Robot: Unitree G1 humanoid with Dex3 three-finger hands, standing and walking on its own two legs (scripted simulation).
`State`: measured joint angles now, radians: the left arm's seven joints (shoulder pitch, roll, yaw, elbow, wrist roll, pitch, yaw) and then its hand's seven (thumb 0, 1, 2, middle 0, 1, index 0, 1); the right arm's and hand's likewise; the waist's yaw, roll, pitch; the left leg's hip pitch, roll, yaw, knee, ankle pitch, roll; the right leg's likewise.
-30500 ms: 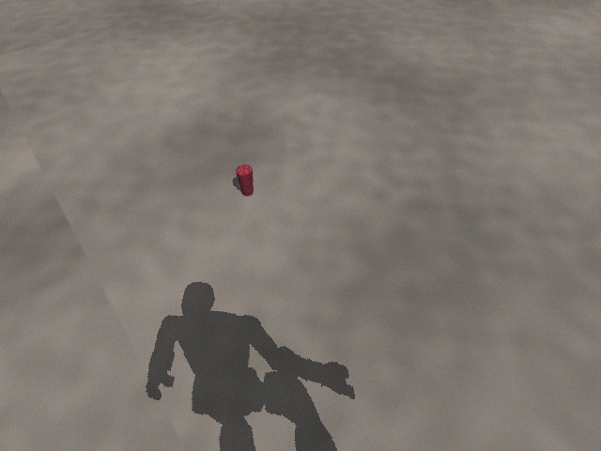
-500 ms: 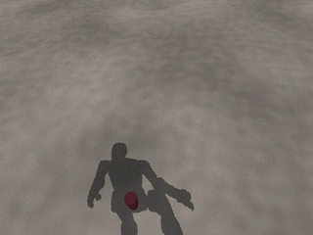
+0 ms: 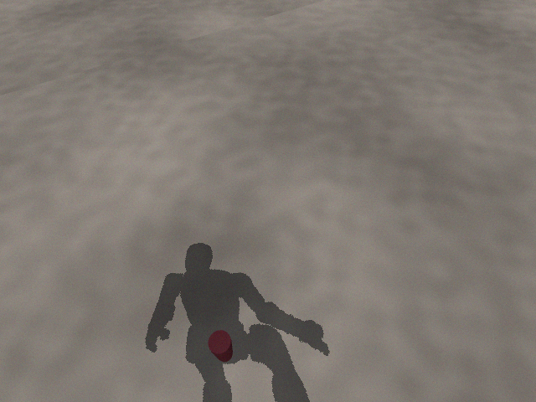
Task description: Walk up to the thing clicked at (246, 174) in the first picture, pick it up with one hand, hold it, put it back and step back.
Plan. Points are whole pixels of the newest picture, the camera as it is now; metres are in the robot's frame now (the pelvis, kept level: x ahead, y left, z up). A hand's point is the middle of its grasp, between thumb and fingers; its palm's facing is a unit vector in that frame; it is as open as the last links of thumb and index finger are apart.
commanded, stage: stand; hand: left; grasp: from the side
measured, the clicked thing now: (222, 348) +0.39 +0.21 -0.71
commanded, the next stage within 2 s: step back in 0.06 s
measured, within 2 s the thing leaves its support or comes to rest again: neither
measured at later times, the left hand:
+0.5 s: hand out of the picture +0.08 +0.32 -0.18, palm faces -0.05 -0.93 -0.35, open 7.4 cm
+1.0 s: hand out of the picture -0.03 +0.31 -0.15, palm faces -0.08 -0.91 -0.40, open 7.4 cm
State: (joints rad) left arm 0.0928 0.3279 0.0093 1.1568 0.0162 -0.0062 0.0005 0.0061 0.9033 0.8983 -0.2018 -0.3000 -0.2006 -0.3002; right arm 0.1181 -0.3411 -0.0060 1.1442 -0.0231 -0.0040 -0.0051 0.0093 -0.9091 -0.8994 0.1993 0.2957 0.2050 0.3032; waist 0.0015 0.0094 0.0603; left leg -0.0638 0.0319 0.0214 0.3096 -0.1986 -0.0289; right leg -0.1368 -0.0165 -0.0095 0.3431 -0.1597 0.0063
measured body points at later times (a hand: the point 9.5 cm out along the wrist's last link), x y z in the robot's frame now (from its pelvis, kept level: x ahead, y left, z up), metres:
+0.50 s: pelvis -0.06 +0.06 -0.01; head +0.01 +0.09 +0.43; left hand +0.08 +0.37 -0.16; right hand -0.01 -0.26 -0.12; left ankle -0.06 +0.14 -0.75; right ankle -0.05 -0.10 -0.68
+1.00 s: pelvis -0.16 +0.05 -0.02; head -0.11 +0.04 +0.43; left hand -0.03 +0.35 -0.13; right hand -0.08 -0.27 -0.14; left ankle -0.18 +0.18 -0.67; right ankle -0.13 -0.06 -0.75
